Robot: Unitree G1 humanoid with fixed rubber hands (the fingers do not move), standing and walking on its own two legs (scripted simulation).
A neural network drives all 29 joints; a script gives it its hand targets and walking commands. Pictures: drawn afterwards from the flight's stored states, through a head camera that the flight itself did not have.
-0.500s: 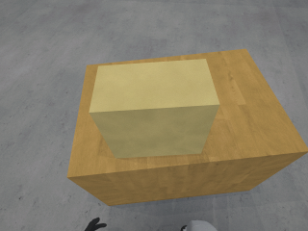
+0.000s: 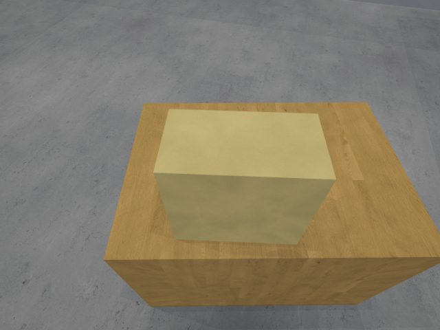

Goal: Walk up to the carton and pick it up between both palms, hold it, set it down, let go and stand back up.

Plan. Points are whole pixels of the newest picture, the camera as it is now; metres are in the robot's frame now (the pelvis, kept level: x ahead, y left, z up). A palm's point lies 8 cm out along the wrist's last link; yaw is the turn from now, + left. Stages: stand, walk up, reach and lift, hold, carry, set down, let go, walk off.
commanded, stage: walk up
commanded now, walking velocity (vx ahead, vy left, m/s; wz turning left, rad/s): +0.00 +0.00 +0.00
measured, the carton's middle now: (238, 183) +0.41 -0.02 -0.05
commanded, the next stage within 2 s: none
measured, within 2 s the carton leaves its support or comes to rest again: neither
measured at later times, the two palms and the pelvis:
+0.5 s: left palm out of the picture -0.01 +0.21 -0.16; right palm out of the picture -0.01 -0.18 -0.15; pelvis +0.02 +0.02 +0.00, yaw +0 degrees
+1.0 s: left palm out of the picture -0.01 +0.23 -0.16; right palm out of the picture -0.01 -0.20 -0.15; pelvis +0.00 +0.01 -0.01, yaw -1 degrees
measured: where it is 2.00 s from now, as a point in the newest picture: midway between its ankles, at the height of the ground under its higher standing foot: outside the picture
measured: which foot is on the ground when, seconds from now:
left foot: down 0.00-1.00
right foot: down 0.00-0.92, up 0.94-1.00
